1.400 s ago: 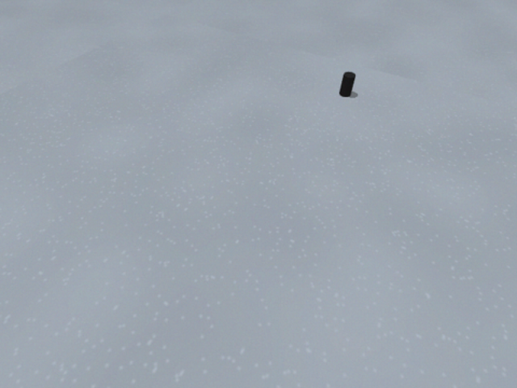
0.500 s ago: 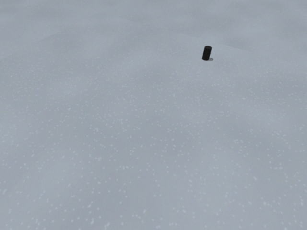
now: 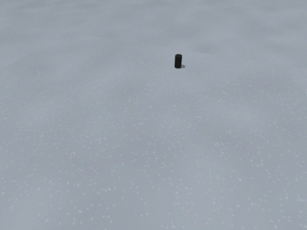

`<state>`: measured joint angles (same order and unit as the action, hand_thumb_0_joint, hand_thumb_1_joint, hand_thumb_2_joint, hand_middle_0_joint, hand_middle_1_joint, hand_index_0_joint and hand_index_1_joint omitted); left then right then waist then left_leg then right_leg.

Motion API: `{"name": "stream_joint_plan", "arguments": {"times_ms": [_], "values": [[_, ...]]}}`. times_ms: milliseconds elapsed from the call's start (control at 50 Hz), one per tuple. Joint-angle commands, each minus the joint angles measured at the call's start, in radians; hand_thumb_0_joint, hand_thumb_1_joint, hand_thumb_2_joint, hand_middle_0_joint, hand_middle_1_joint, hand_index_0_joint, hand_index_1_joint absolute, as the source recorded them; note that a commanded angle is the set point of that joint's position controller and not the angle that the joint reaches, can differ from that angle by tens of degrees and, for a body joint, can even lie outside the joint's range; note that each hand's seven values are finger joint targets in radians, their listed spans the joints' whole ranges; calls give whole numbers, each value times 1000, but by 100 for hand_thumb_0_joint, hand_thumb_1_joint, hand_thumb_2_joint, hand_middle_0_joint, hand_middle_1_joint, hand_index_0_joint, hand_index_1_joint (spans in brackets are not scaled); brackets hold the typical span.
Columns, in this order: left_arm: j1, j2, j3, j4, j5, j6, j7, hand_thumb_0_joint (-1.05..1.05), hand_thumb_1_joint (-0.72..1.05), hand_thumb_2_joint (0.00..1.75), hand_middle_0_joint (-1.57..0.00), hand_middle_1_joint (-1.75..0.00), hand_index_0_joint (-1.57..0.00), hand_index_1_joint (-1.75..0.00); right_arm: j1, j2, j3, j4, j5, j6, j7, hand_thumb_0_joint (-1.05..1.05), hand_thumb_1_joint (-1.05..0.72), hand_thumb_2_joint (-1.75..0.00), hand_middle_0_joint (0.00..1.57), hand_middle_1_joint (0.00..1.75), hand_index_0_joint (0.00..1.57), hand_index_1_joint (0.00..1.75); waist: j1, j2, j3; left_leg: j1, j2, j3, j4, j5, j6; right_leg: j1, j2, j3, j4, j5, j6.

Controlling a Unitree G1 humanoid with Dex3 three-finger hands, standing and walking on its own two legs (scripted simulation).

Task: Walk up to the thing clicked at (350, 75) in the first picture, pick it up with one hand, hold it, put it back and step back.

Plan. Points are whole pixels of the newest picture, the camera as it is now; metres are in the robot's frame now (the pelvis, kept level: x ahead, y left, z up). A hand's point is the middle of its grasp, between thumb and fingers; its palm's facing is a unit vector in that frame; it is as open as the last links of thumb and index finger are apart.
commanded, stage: walk up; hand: left
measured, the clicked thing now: (178, 61) +2.08 -0.33 -0.70
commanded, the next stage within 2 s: none
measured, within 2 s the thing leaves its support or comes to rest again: neither
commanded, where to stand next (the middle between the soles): +1.70 -0.43 m, yaw -15 degrees
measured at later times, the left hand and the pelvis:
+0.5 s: hand (96, 196) +0.29 +0.20 -0.18, palm faces -0.10 -0.95 -0.31, open 7.4 cm; pelvis +0.27 -0.07 -0.02, yaw -8 degrees
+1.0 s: hand (139, 91) +0.79 +0.07 -0.12, palm faces -0.31 -0.86 -0.41, open 7.4 cm; pelvis +0.57 -0.15 -0.03, yaw -15 degrees
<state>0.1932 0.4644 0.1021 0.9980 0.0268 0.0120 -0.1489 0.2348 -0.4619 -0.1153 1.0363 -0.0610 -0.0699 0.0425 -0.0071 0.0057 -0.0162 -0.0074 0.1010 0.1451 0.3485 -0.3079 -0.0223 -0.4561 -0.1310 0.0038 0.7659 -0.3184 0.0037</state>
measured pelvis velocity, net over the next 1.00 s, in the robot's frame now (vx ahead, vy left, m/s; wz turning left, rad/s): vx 0.57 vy -0.15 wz -0.26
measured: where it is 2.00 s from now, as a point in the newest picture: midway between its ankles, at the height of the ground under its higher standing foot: (186, 130)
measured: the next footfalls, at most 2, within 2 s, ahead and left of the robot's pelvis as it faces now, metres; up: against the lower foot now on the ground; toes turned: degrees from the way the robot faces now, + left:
right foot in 0.08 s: +0.14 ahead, -0.18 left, +0.00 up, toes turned -8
left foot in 0.50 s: +0.46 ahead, +0.04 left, +0.00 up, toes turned -2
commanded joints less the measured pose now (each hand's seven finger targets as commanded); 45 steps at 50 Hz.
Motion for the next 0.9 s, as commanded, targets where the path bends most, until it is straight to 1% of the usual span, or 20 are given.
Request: {"name": "stream_joint_plan", "arguments": {"times_ms": [0, 40, 60, 80, 100, 120, 180, 240, 300, 380, 440, 460, 480, 500, 520, 540, 620, 740, 820, 880], "values": [[-8, 157, 44, -57, 1, -35, 4, 0, 90, 90, -20, -30, -20, -30, -224, -267, -53, -133, 7, -35, -4, 0, -90, -90, 20, 30, 20, 30, 84, 110, 80, -301, 177, -47, -76, -368, 157, 232, 24, -115, -124, 92, -3], [157, 194, 64, 3, 10, -52, 30, 0, 90, 90, -20, -30, -20, -30, -201, -211, -30, -130, 3, -18, -4, 0, -90, -90, 20, 30, 20, 30, 156, -129, 7, -404, 74, 37, 299, -306, 133, 462, 104, -152, -199, 53, -14], [289, 268, 93, 34, 15, -63, 54, 0, 90, 90, -20, -30, -20, -30, -184, -123, 4, -149, 5, -14, 2, 0, -90, -90, 20, 30, 20, 30, 225, -401, -23, -591, -39, 76, 674, -318, 102, 588, 60, 20, -328, -183, -56], [283, 331, 100, 1, 18, -71, 70, 0, 90, 90, -20, -30, -20, -30, -186, -71, 35, -188, 25, -13, 9, 0, -90, -90, 20, 30, 20, 30, 206, -474, 52, -814, -92, -16, 889, -327, 50, 533, -119, 439, -522, -521, -115], [198, 366, 93, -43, -8, -75, 71, 0, 90, 90, -20, -30, -20, -30, -200, -169, 12, -203, 32, -17, 10, 0, -90, -90, 20, 30, 20, 30, 151, -289, 95, -787, -53, -120, 904, -230, 32, 425, -277, 764, -721, -662, -212], [123, 387, 93, -71, -21, -80, 74, 0, 90, 90, -20, -30, -20, -30, -219, -222, -1, -193, 35, -25, 8, 0, -90, -90, 20, 30, 20, 30, 123, -205, 139, -782, 11, -160, 897, -164, 30, 384, -299, 790, -728, -608, -259], [45, 293, 65, -96, -25, -102, 95, 0, 90, 90, -20, -30, -20, -30, -145, -204, 5, -145, 63, -27, 23, 0, -90, -90, 20, 30, 20, 30, 46, -134, 85, -654, 59, -200, 770, -10, 56, 378, -152, 417, -593, -203, -184], [28, 235, 43, -116, -33, -116, 99, 0, 90, 90, -20, -30, -20, -30, -106, -193, -2, -153, 49, -9, 39, 0, -90, -90, 20, 30, 20, 30, 26, -123, 106, -577, 58, -174, 629, 51, 39, 295, -96, 257, -602, -148, -178], [25, 245, 40, -145, -28, -125, 97, 0, 90, 90, -20, -30, -20, -30, -185, -185, -10, -207, 39, 0, 55, 0, -90, -90, 20, 30, 20, 30, 33, -95, 150, -569, 49, -138, 462, 88, 10, 227, -82, 198, -644, -186, -199], [65, 251, 35, -154, -20, -131, 89, 0, 90, 90, -20, -30, -20, -30, -261, -144, -10, -248, 41, -15, 55, 0, -90, -90, 20, 30, 20, 30, 62, -46, 121, -420, 27, -101, 272, 230, 11, 217, -78, 134, -608, -18, -186], [21, 254, 32, -164, -21, -125, 96, 0, 90, 90, -20, -30, -20, -30, -70, -147, -31, -199, 43, -18, 42, 0, -90, -90, 20, 30, 20, 30, -33, -26, 12, -141, -24, -52, 213, 264, 35, 208, -76, 86, -399, 298, -160], [53, 221, 22, -163, -25, -119, 99, 0, 90, 90, -20, -30, -20, -30, 49, -174, -45, -165, 32, -25, 31, 0, -90, -90, 20, 30, 20, 30, -82, 64, -71, 30, -49, -44, 165, 199, 59, 189, -10, 21, -159, 397, -134], [122, 164, -1, -159, -29, -113, 105, 0, 90, 90, -20, -30, -20, -30, 212, -227, -71, -130, 11, -32, 17, 0, -90, -90, 20, 30, 20, 30, -141, 189, -179, 266, 6, -139, 150, 70, 110, 41, 52, -15, 141, 340, -93], [165, 82, -24, -161, -35, -110, 106, 0, 90, 90, -20, -30, -20, -30, 281, -274, -90, -133, 0, -37, 2, 0, -90, -90, 20, 30, 20, 30, -147, 351, -216, 407, 215, -491, 86, -172, 146, -188, 183, 11, 356, -135, -63], [172, 148, -20, -168, -38, -109, 114, 0, 90, 90, -20, -30, -20, -30, 218, -312, -92, -171, 23, -41, -2, 0, -90, -90, 20, 30, 20, 30, -116, 243, -183, 349, 349, -809, -99, -357, 224, -283, 218, 74, 453, -171, -73], [182, 201, -22, -158, -32, -108, 122, 0, 90, 90, -20, -30, -20, -30, 117, -332, -102, -190, 46, -40, 0, 0, -90, -90, 20, 30, 20, 30, -80, 227, -167, 268, 404, -852, -133, -401, 287, -293, 134, 137, 525, -125, -88], [110, 174, -7, -120, -47, -114, 95, 0, 90, 90, -20, -30, -20, -30, 30, -193, -31, -217, 60, -55, -4, 0, -90, -90, 20, 30, 20, 30, -24, 99, 33, -85, 204, -296, -109, 130, 185, -140, 50, 115, 369, 43, -45], [-30, 136, -14, -187, -29, -87, 45, 0, 90, 90, -20, -30, -20, -30, -18, -227, -23, -237, 56, -76, 2, 0, -90, -90, 20, 30, 20, 30, 7, 100, 137, -170, 224, -142, -203, 119, 235, -146, -4, 43, 41, 132, 1], [-119, 131, -7, -188, -30, -84, 31, 0, 90, 90, -20, -30, -20, -30, -1, -242, -22, -219, 53, -67, 4, 0, -90, -90, 20, 30, 20, 30, -9, 92, 113, -213, 173, -65, -173, 75, 187, 42, 23, -26, -150, 316, -24], [-140, 134, -1, -182, -27, -79, 35, 0, 90, 90, -20, -30, -20, -30, 42, -255, -28, -197, 53, -50, 3, 0, -90, -90, 20, 30, 20, 30, -16, 59, 94, -158, 188, -63, -113, 108, 181, 77, 50, -67, -173, 301, -37]]}}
